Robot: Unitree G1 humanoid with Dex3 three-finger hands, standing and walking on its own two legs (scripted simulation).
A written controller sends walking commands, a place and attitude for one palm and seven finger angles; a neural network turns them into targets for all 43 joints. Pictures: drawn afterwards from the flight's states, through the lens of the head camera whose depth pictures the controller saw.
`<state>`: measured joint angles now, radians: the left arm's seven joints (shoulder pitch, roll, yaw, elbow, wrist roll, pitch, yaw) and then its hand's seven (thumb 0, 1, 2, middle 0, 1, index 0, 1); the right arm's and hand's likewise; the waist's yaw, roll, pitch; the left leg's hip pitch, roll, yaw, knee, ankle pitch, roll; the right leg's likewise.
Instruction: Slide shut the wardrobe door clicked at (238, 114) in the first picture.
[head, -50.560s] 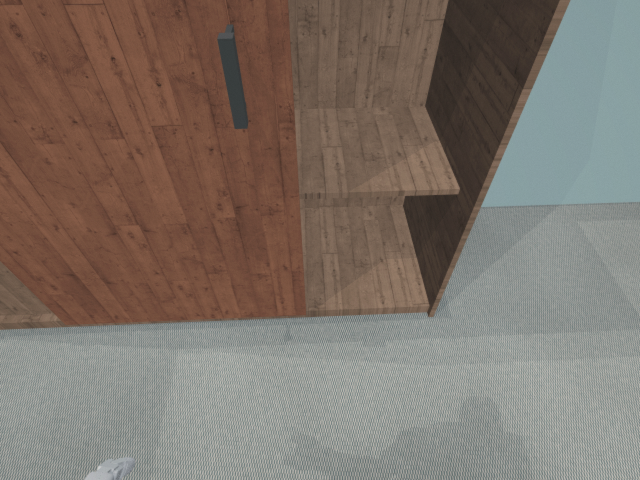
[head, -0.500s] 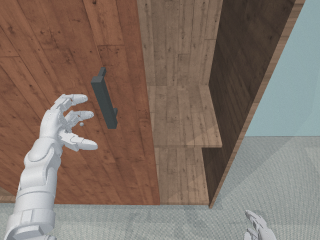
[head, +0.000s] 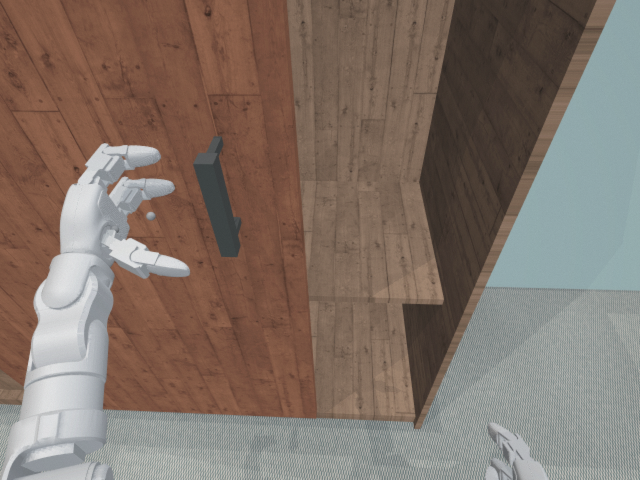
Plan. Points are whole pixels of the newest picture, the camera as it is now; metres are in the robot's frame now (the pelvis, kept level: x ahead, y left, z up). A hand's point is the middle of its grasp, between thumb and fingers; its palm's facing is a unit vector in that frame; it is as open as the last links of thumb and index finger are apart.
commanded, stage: move the hooked fingers beside the handle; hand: left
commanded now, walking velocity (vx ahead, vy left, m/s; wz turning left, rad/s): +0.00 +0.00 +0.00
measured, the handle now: (223, 198) +0.43 +0.15 +0.15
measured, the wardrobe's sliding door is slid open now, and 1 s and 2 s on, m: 0.29 0.29 0.29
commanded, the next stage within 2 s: feel for the door with the fingertips in 0.88 s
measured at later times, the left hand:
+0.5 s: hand (164, 232) +0.37 +0.21 +0.15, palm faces +0.01 -1.00 -0.02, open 14.0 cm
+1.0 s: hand (160, 242) +0.35 +0.21 +0.15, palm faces +0.04 -1.00 -0.01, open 14.0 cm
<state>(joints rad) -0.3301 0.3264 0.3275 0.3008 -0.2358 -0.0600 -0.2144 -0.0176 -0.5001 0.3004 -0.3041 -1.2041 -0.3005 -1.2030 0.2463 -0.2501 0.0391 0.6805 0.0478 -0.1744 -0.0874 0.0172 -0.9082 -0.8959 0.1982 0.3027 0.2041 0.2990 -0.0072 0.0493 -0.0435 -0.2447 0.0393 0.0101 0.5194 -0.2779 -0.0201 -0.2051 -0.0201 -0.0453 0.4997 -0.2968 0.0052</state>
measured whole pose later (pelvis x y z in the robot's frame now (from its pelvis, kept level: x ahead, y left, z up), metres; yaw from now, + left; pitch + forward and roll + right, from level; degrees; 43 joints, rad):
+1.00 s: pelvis +0.01 +0.01 +0.00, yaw -1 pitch +2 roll +0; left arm -0.23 0.29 0.32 0.26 -0.26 -0.01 -0.24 -0.02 -0.50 0.30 -0.30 -1.20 -0.30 -1.20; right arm 0.26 -0.26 0.03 0.66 0.05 -0.16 -0.08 0.02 -0.91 -0.90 0.20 0.30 0.20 0.30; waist -0.01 0.05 -0.05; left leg -0.26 0.03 0.02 0.52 -0.29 0.00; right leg -0.23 -0.03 -0.03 0.50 -0.30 0.02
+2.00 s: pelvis +0.00 +0.00 +0.00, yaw +0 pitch +1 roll +0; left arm -0.48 0.33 0.28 0.52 -0.23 0.04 -0.20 -0.01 -0.50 0.30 -0.37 -1.25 -0.36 -1.23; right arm 0.25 -0.27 0.04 0.68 0.06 -0.11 -0.09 0.02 -0.91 -0.90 0.20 0.30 0.20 0.30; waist -0.03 0.06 -0.03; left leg -0.26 0.04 0.01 0.50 -0.26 -0.02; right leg -0.22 -0.02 -0.04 0.48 -0.28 0.01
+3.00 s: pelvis +0.01 +0.00 +0.00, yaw -1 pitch +0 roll +0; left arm -0.39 0.21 0.17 0.32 -0.20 0.10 -0.07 -0.02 -0.50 0.30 -0.31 -1.21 -0.30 -1.20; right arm 0.22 -0.24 0.04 0.67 0.05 -0.11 -0.07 0.02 -0.91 -0.90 0.20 0.30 0.20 0.30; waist -0.02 0.06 -0.03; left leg -0.22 0.03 0.02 0.48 -0.27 -0.01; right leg -0.19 -0.03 -0.03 0.47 -0.29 0.01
